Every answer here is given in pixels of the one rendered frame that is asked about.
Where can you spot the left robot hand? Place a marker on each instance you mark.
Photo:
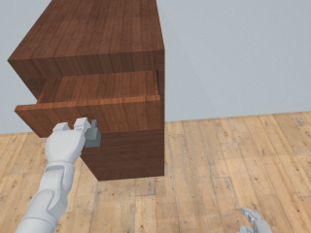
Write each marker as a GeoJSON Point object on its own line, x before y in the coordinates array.
{"type": "Point", "coordinates": [65, 144]}

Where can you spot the drawer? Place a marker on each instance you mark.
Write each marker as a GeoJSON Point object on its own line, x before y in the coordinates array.
{"type": "Point", "coordinates": [120, 102]}

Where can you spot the right robot hand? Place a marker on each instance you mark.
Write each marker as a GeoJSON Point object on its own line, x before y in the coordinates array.
{"type": "Point", "coordinates": [259, 225]}

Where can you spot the handle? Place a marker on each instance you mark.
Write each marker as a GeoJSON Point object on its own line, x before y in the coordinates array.
{"type": "Point", "coordinates": [92, 135]}

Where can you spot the cabinet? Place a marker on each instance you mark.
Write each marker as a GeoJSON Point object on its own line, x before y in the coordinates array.
{"type": "Point", "coordinates": [93, 37]}

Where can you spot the robot left forearm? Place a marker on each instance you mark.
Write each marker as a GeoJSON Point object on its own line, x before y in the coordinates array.
{"type": "Point", "coordinates": [51, 200]}

